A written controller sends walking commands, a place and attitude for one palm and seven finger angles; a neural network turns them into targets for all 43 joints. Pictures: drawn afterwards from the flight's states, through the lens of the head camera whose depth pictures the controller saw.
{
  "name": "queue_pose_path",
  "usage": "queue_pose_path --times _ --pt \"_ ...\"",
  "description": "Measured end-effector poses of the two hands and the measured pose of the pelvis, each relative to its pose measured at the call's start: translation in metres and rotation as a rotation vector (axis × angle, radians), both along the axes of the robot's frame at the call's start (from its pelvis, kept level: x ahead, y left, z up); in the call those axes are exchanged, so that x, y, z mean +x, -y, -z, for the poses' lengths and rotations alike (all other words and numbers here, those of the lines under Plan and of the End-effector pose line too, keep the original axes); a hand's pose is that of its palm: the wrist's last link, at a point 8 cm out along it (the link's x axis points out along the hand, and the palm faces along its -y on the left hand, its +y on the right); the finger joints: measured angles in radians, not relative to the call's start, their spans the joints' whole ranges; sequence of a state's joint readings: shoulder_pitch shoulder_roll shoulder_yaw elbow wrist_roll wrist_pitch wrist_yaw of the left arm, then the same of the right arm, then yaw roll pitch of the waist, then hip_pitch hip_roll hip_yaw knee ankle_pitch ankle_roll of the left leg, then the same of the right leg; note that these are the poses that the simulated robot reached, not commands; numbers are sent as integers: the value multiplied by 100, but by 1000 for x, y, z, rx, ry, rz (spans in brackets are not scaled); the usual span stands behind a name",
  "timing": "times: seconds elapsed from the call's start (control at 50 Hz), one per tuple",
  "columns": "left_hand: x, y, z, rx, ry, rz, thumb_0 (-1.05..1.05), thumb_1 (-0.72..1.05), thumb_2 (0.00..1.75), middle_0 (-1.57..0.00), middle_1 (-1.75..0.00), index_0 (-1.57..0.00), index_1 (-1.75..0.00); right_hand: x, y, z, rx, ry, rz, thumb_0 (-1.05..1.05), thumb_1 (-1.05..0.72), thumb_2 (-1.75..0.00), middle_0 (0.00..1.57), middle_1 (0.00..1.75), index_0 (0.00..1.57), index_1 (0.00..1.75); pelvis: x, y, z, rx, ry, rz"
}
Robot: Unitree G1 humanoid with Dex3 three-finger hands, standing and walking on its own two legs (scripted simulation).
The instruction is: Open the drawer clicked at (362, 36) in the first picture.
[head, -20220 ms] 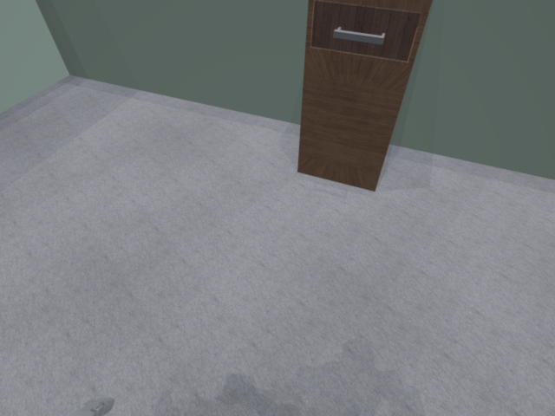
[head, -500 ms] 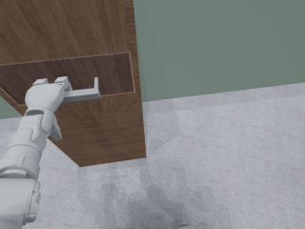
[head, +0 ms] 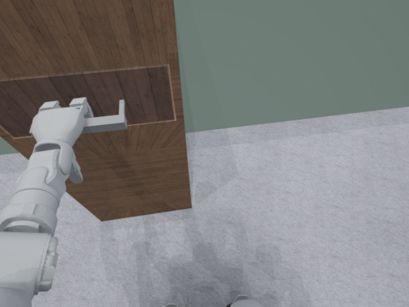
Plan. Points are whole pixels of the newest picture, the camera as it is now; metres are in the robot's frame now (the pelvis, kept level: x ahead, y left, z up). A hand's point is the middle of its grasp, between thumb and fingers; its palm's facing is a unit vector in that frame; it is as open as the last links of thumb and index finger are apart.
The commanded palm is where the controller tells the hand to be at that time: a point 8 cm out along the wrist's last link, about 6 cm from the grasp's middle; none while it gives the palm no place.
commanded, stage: lower the fingers behind the handle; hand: left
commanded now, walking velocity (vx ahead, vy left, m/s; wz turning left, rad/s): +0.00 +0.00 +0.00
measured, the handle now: (81, 117) +0.49 +0.26 +0.04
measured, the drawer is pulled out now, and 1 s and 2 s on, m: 0.00 0.00 0.02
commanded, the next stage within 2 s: close the thumb around the handle in 0.14 s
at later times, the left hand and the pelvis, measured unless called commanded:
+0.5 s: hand (68, 146) +0.43 +0.28 +0.02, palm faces -0.08 -0.01 -1.00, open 11.9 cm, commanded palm +0.42 +0.28 +0.08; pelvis +0.00 -0.01 +0.00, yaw +0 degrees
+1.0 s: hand (66, 144) +0.44 +0.29 +0.02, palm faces -0.06 -0.01 -1.00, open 5.4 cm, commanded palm +0.43 +0.28 +0.08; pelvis +0.00 +0.01 +0.00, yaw +0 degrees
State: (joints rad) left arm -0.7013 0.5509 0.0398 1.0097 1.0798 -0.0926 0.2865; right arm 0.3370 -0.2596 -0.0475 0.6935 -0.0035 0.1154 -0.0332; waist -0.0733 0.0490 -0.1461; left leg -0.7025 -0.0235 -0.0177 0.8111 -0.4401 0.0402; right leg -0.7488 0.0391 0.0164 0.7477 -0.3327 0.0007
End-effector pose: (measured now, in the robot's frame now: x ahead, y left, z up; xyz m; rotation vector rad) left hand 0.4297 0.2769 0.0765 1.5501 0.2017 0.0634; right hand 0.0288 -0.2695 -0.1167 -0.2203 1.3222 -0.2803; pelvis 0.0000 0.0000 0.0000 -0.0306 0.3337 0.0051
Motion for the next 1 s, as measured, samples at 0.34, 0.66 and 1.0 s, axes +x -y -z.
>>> queue_pose_path --times 0.34,0.66,1.0 --pt "-13 -3 -3 15 55 0 0 -46 31 -31 -120 -32 -121 9 11 5 -2 7 -15 0 -91 -90 20 30 21 29 -2 7 2 6 -8 -6" --pt "-10 -14 -1 6 8 -6 0 21 60 -36 -127 -36 -128 3 13 -1 -36 17 -11 0 -91 -90 20 30 21 29 -7 5 2 4 -8 -3" --pt "-6 -12 3 16 30 12 0 74 85 -39 -134 -41 -135 -10 -7 5 1 -31 -1 0 -91 -90 20 30 21 29 -4 -7 4 -7 -14 -11"
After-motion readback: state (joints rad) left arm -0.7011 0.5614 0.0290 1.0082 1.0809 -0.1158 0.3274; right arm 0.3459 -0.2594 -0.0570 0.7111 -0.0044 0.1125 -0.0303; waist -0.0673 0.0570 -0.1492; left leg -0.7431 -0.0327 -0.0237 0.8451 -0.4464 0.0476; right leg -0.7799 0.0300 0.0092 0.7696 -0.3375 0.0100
